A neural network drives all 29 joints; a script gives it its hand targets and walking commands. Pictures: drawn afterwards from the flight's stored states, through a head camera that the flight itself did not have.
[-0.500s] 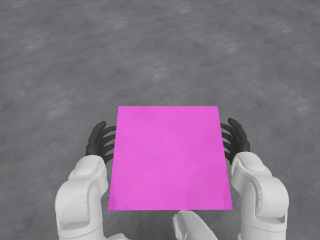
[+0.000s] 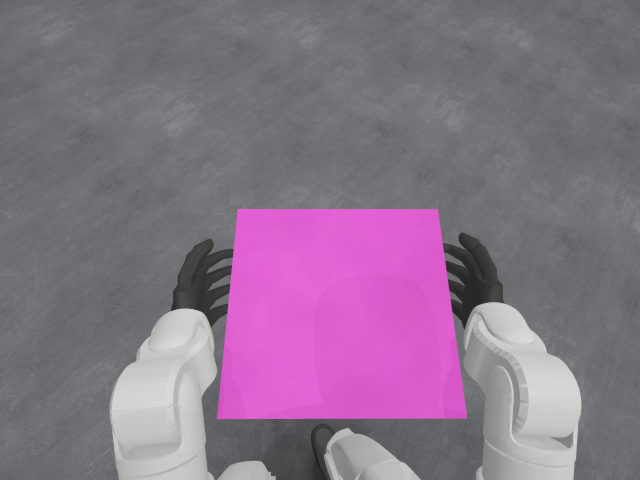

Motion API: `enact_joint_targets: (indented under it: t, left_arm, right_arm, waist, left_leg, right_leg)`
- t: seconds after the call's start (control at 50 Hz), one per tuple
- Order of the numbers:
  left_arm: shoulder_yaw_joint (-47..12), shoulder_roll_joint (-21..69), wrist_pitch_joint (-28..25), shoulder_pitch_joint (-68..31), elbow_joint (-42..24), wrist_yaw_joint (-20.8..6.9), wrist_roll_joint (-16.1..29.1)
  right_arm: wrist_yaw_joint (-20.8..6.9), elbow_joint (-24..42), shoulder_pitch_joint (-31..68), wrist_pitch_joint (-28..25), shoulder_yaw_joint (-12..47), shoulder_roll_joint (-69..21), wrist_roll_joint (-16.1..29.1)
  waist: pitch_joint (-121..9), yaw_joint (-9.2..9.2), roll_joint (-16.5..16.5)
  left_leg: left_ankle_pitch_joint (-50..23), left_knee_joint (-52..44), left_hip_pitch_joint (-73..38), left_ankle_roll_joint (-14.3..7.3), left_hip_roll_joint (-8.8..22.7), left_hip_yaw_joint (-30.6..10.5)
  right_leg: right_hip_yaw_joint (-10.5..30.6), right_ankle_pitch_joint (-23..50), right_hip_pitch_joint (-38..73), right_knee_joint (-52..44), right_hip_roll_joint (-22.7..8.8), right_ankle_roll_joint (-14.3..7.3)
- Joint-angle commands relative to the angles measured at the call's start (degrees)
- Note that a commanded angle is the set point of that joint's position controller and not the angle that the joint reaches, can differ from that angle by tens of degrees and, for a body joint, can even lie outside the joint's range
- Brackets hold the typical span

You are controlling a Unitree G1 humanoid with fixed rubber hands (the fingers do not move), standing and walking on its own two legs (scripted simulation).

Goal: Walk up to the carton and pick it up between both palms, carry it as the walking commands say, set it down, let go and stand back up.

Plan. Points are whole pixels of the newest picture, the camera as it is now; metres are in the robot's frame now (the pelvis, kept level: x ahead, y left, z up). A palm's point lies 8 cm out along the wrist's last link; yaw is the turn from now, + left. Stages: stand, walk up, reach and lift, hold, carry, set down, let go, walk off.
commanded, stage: carry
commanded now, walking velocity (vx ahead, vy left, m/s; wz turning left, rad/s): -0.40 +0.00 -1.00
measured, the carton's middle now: (335, 328) +0.28 +0.00 +0.00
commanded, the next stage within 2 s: none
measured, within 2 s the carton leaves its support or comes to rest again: neither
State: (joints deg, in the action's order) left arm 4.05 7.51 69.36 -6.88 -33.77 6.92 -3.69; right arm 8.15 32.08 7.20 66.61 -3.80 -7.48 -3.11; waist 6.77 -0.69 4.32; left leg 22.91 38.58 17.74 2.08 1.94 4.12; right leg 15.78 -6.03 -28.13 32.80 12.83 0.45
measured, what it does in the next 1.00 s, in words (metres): walks backwards, turning right: right foot, then left foot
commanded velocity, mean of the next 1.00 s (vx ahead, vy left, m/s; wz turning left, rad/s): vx -0.28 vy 0.00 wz -0.70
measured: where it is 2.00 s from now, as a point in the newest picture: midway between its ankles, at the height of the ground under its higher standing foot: outside the picture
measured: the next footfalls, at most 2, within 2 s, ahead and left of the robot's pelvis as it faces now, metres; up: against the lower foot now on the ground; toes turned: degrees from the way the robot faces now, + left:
right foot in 0.36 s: -0.12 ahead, -0.20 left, +0.00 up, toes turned -16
left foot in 0.72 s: -0.10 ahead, +0.02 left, +0.00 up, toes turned -35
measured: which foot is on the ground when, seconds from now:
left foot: down 0.00-0.36, up 0.38-0.70, down 0.72-0.98, up 1.00-1.00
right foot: down 0.00-0.00, up 0.02-0.34, down 0.36-0.70, up 0.72-0.96, down 0.98-1.00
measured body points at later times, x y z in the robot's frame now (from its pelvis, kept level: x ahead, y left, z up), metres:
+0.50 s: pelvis -0.13 -0.06 -0.02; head -0.09 -0.13 +0.42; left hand +0.18 -0.07 +0.07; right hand +0.04 -0.33 +0.04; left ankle -0.06 +0.08 -0.68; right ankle -0.15 -0.19 -0.72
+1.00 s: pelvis -0.29 -0.05 -0.02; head -0.33 -0.08 +0.43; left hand -0.01 -0.18 +0.12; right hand -0.25 -0.36 +0.08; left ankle -0.14 +0.04 -0.71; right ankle -0.37 -0.17 -0.72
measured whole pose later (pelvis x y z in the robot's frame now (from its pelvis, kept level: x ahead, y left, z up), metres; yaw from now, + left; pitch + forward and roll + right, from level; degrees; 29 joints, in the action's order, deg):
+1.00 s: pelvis -0.29 -0.05 -0.02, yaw -54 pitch -2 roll +3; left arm 4.5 7.5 69.6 -6.7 -32.7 6.9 -3.7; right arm 8.2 30.4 6.5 66.4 -3.3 -7.4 -3.1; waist 1.5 -0.6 -3.7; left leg 24.3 46.7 19.8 3.4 11.6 14.1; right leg 12.8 -23.7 -23.4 48.4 2.0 1.6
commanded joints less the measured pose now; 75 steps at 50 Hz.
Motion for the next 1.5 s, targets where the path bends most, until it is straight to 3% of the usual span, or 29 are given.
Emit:
enact_joint_targets:
  t: [0.0, 0.02, 0.1, 0.28, 0.3, 0.34, 0.36, 0.46, 0.56, 0.62, 0.66, 0.68, 0.7, 0.74, 0.8, 0.88, 0.92, 0.94, 0.96, 0.98, 1.04, 1.18, 1.2, 1.3, 1.34, 1.36, 1.38, 1.4, 1.48]
  left_arm:
    - [-42.07, 48.24, -2.51, -25.94, -13.96, -6.07, 21.47]
    - [-41.76, 48.05, -2.07, -27.58, -12.74, -5.79, 20.68]
    - [-41.01, 46.58, 0.3, -21.47, -8.33, -6.08, 20.47]
    - [-37.1, 45.95, 1.41, -20.09, -4.62, -7.2, 20.67]
    - [-36.53, 46.31, 1.45, -18.12, -3.7, -7.69, 19.97]
    - [-33.65, 45.72, 0.44, -18.65, -0.86, -7.79, 19.4]
    - [-34.44, 45.41, -0.61, -19.92, -4.65, -7.62, 19.81]
    - [-34.66, 51.05, -3.6, -24.99, -8.57, -8.56, 21.07]
    - [-36.42, 49.67, -4.71, -19.58, -8.89, -8.07, 20.03]
    - [-38.69, 48.63, -4.6, -20.63, -9.7, -7.78, 20.05]
    - [-41.45, 49.57, -5.13, -27.12, -14.3, -7.36, 21.1]
    - [-41.76, 51.3, -4.41, -26.41, -13.19, -6.82, 21.42]
    - [-42.79, 48.95, -4.55, -27.63, -14.5, -6.26, 21.0]
    - [-41.5, 48.0, -3.66, -21.11, -9.6, -6.63, 19.95]
    - [-40.22, 48.68, -2.34, -22.25, -7.81, -7.18, 19.89]
    - [-36.07, 44.09, 0.2, -17.29, -3.31, -7.69, 19.28]
    - [-33.73, 42.45, 0.66, -13.82, -0.55, -7.78, 17.99]
    - [-33.06, 45.19, 0.42, -15.22, 0.2, -8.03, 18.42]
    - [-29.6, 40.56, 0.51, -11.23, 4.03, -8.01, 16.34]
    - [-28.47, 43.32, 0.39, -11.91, 5.87, -7.99, 15.71]
    - [-27.91, 43.21, 0.18, -12.2, 6.22, -7.98, 15.52]
    - [-30.66, 45.48, -1.99, -15.53, -1.63, -8.2, 17.65]
    - [-31.91, 46.34, -1.56, -15.88, -1.93, -8.28, 18.24]
    - [-34.06, 45.84, -1.67, -18.3, -4.99, -6.63, 17.9]
    - [-36.3, 45.72, -0.86, -20.57, -7.07, -5.75, 18.76]
    - [-36.83, 45.8, -0.66, -20.68, -6.39, -5.58, 18.83]
    - [-37.0, 44.54, -0.27, -22.31, -6.23, -5.55, 18.28]
    - [-38.93, 45.37, -0.5, -25.71, -10.15, -6.15, 19.45]
    - [-36.7, 46.11, 1.19, -22.64, -2.13, -5.83, 18.29]
  right_arm:
    - [-7.96, 1.85, 14.25, -0.49, 37.65, -54.13, 20.31]
    - [-8.2, 2.6, 17.78, -0.28, 37.49, -53.13, 19.43]
    - [-7.73, 0.36, 10.75, 1.47, 33.2, -48.13, 17.3]
    - [-5.94, 1.02, 13.62, 2.78, 35.73, -48.25, 16.09]
    - [-6.05, 3.27, 17.37, 2.24, 36.41, -47.21, 16.09]
    - [-6.18, 2.04, 18.15, 1.71, 38.0, -49.91, 15.81]
    - [-6.53, 2.93, 16.9, 1.65, 37.78, -49.66, 16.62]
    - [-7.76, 10.87, 27.84, -1.06, 43.03, -54.41, 21.61]
    - [-7.69, 4.35, 18.42, -2.24, 41.06, -55.78, 19.75]
    - [-7.85, 4.81, 17.8, -3.57, 39.33, -52.68, 18.41]
    - [-8.07, 6.42, 18.7, -4.71, 38.55, -53.29, 18.62]
    - [-7.72, 3.69, 17.16, -4.04, 37.53, -54.45, 18.2]
    - [-8.21, -0.62, 13.2, -4.23, 34.77, -53.12, 16.45]
    - [-8.49, 0.35, 12.0, -4.26, 35.39, -52.01, 15.81]
    - [-8.37, 2.38, 14.83, -2.34, 35.49, -50.68, 16.96]
    - [-6.1, 0.69, 13.59, 1.33, 36.34, -47.33, 15.75]
    - [-5.49, 2.38, 15.76, 1.95, 37.58, -46.21, 16.29]
    - [-5.42, 0.85, 15.48, 2.54, 38.18, -46.97, 15.75]
    - [-5.59, 0.22, 16.53, 3.33, 39.69, -45.92, 15.74]
    - [-5.82, 3.48, 24.65, 3.17, 41.39, -48.08, 16.83]
    - [-6.02, -0.55, 24.21, 4.11, 41.8, -49.24, 17.49]
    - [-5.39, 2.36, 23.11, 2.06, 41.93, -53.06, 18.64]
    - [-5.5, 1.56, 21.82, 2.04, 40.42, -52.58, 18.46]
    - [-5.47, 2.5, 17.98, 1.54, 38.07, -50.12, 17.86]
    - [-5.86, 0.17, 12.93, 2.2, 35.26, -49.84, 17.4]
    - [-5.94, -0.61, 14.05, 2.08, 33.62, -48.19, 16.81]
    - [-5.91, -3.05, 12.26, 2.62, 32.53, -48.35, 16.24]
    - [-6.54, 0.81, 15.01, 2.17, 33.67, -48.06, 16.4]
    - [-7.33, -0.64, 17.99, 3.41, 33.48, -47.42, 17.44]
  waist:
    - [-29.86, -0.24, -22.26]
    - [-23.56, -0.9, -15.06]
    - [-19.53, -1.7, -16.1]
    - [-25.67, -1.28, -15.45]
    - [-23.51, -2.23, -9.59]
    - [-17.07, 1.05, 18.87]
    - [-17.43, 0.34, 18.34]
    - [-23.75, -0.05, 15.77]
    - [-31.16, 0.78, 8.53]
    - [-29.13, 1.08, 2.74]
    - [-33.75, 2.79, -6.5]
    - [-34.72, 2.02, -23.52]
    - [-33.76, 2.05, -32.31]
    - [-27.69, 2.21, -21.16]
    - [-25.05, 0.25, -17.65]
    - [-25.04, -0.13, -16.71]
    - [-28.25, -1.3, -10.71]
    - [-23.5, -1.22, -2.48]
    - [-17.19, 0.47, 24.52]
    - [-14.87, 0.37, 28.26]
    - [-15.49, -0.38, 14.82]
    - [-24.61, -0.44, 14.86]
    - [-24.67, -0.56, 9.32]
    - [-26.25, 0.24, 11.91]
    - [-31.9, 2.31, 1.47]
    - [-27.11, 3.33, -24.13]
    - [-20.44, 1.78, -24.13]
    - [-15.36, 1.89, -22.24]
    - [-19.84, -0.33, -15.89]
  left_leg:
    - [-40.78, -18.09, -23.46, -14.23, 34.22, -10.05]
    - [-41.48, -16.87, -19.22, -11.63, 32.65, -3.74]
    - [-45.85, -9.19, -14.63, -8.86, 24.47, 9.44]
    - [-53.99, 12.98, -14.73, -5.75, 25.76, 13.09]
    - [-41.05, 18.31, -7.44, -3.69, 21.84, 12.97]
    - [26.02, 29.8, 15.89, 5.47, 6.49, 9.48]
    - [25.39, 34.09, 17.78, 7.04, 2.44, 5.14]
    - [13.3, 31.13, 12.38, 5.38, -0.52, -5.03]
    - [6.07, 15.07, 9.77, 2.79, -3.06, -8.82]
    - [2.28, -1.72, -2.09, 1.18, -4.86, -5.2]
    - [-16.17, -19.45, -23.88, -1.12, 2.87, -4.71]
    - [-32.96, -18.67, -31.61, -7.45, 20.15, -13.95]
    - [-51.33, -15.24, -30.11, -13.78, 31.46, -17.38]
    - [-55.24, -10.84, -22.47, -12.26, 30.69, -2.24]
    - [-41.81, -7.42, -15.04, -9.49, 22.68, 5.37]
    - [-41.51, -0.49, -12.75, -6.97, 22.39, 4.97]
    - [-21.36, 8.39, -2.91, -3.88, 17.71, 5.5]
    - [1.05, 11.9, 5.68, -0.7, 13.65, 7.21]
    - [19.43, 21.12, 18.57, 4.44, 5.82, 7.16]
    - [22.13, 29.08, 20.06, 5.73, 3.19, -0.35]
    - [7.77, 33.98, 16.88, 4.65, 3.43, -4.69]
    - [5.32, 18.61, 8.07, 3.44, -1.78, -0.3]
    - [5.95, 15.24, 5.25, 2.42, -3.48, 0.18]
    - [4.29, -17.55, -13.34, -0.04, -10.0, 11.23]
    - [3.76, -26.45, -31.8, -2.64, -3.3, 7.91]
    - [15.89, -32.5, -26.11, -9.03, 14.6, -14.68]
    - [17.49, -34.08, -10.18, -13.15, 24.79, -17.72]
    - [16.65, -34.52, 0.69, -13.57, 25.36, -14.26]
    - [-0.52, -19.88, -3.0, -9.25, 14.76, 0.54]
  right_leg:
    - [-8.2, -27.26, -8.88, 40.31, -6.72, 2.34]
    - [-8.19, -24.9, -12.02, 44.48, -9.21, 2.49]
    - [-10.95, -16.49, -14.11, 56.04, -12.07, 2.88]
    - [-18.31, -12.89, 8.43, 15.79, -12.42, -1.41]
    - [-14.9, -5.95, 11.92, 4.84, -10.66, -2.13]
    - [19.37, 85.24, 22.04, 1.22, -23.34, -6.88]
    - [19.29, 95.05, 21.66, 0.51, -19.8, -6.61]
    - [23.82, 56.16, 15.05, -2.8, -17.84, -7.55]
    - [25.24, 53.58, 23.43, -0.26, -16.55, -8.36]
    - [23.81, 43.66, 17.15, -4.8, -12.65, -3.79]
    - [13.25, 13.82, 4.18, -0.2, -8.58, 0.14]
    - [2.28, -18.45, -4.78, 13.56, -1.22, 0.94]
    - [-4.64, -28.45, -11.47, 34.29, -0.46, 1.85]
    - [-6.86, -21.98, -12.52, 48.54, -8.9, 1.6]
    - [-9.43, -16.48, -8.6, 46.56, -10.86, 1.09]
    - [-15.37, -19.81, 4.13, 17.48, -12.27, -0.96]
    - [-14.67, -15.5, 17.71, 3.08, -10.5, -1.4]
    - [-5.55, -9.31, 19.08, -2.26, -13.04, -2.0]
    - [19.67, 13.87, 17.14, -8.41, -26.26, -4.83]
    - [29.06, 21.32, 10.62, -12.71, -28.28, -8.29]
    - [18.99, -9.1, 7.65, -15.09, -20.21, -3.88]
    - [11.7, -7.09, 14.82, -18.07, -18.27, -1.09]
    - [12.54, -5.76, 14.0, -19.12, -18.59, -2.35]
    - [3.32, -11.17, 12.89, -24.19, -14.73, 4.3]
    - [-6.06, -15.8, 3.82, -13.85, -7.96, 8.16]
    - [-14.2, -20.18, -6.85, 10.85, -0.03, 6.49]
    - [-12.95, -22.27, -7.97, 29.2, -4.87, 2.37]
    - [-13.05, -23.73, -8.72, 38.22, -6.64, 2.22]
    - [-16.01, -15.8, -3.73, 36.02, -11.37, -0.25]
